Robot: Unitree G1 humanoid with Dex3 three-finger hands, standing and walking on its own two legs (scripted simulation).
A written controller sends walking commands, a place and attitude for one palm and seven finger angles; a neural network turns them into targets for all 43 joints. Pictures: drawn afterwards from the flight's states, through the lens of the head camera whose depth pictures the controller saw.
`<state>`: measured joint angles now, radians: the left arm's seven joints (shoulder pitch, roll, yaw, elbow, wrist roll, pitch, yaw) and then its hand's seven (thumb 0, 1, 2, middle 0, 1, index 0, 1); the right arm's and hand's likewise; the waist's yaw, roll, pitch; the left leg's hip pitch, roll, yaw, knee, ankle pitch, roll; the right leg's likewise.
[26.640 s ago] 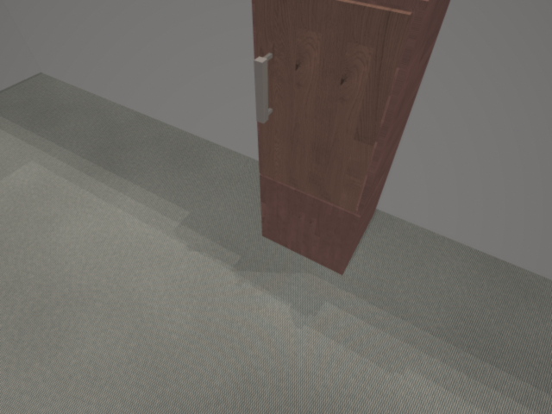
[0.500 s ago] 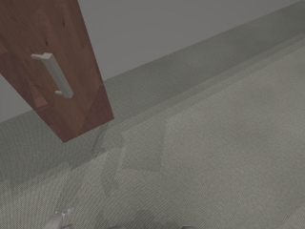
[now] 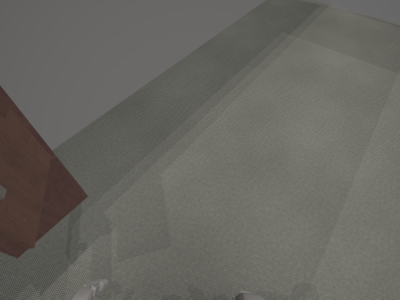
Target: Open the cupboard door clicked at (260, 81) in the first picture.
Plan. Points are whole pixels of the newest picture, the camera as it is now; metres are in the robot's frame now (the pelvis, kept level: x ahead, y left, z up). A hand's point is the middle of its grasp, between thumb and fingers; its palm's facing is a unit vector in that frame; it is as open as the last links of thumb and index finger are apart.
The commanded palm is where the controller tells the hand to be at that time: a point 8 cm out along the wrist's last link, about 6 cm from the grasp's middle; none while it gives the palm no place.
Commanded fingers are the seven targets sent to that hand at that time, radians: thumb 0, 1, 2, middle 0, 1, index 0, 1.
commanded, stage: walk to a spot facing it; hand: left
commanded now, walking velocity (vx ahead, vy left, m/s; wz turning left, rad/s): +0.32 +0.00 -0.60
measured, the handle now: out of the picture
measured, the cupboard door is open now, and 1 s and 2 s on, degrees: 49 49 49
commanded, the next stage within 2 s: turn to face it in 1.58 s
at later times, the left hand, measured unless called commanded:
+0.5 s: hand (140, 247) +0.26 +0.16 -0.18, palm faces -0.25 -0.95 -0.17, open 7.3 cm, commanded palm none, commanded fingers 0.00 0.90 0.90 -0.20 -0.30 -0.20 -0.30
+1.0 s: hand (202, 166) +0.50 +0.01 -0.16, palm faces -0.37 -0.90 -0.22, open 7.1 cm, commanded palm none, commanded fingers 0.00 0.90 0.90 -0.20 -0.30 -0.20 -0.30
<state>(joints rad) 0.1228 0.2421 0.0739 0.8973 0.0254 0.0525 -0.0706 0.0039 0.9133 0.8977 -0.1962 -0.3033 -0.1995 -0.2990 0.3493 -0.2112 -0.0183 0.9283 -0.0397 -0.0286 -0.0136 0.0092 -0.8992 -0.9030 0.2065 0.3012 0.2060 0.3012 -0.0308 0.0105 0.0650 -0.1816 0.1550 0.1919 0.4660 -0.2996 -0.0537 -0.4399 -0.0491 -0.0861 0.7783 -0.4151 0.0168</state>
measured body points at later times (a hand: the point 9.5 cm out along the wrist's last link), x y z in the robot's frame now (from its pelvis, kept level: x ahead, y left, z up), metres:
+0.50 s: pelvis +0.17 -0.02 -0.01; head +0.21 -0.01 +0.44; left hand +0.27 +0.21 -0.17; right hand +0.18 -0.27 -0.13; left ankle +0.22 +0.09 -0.74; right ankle +0.08 -0.12 -0.66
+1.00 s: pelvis +0.37 -0.15 +0.00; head +0.40 -0.16 +0.45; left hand +0.52 +0.05 -0.15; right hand +0.29 -0.37 -0.15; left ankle +0.48 -0.03 -0.69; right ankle +0.30 -0.21 -0.74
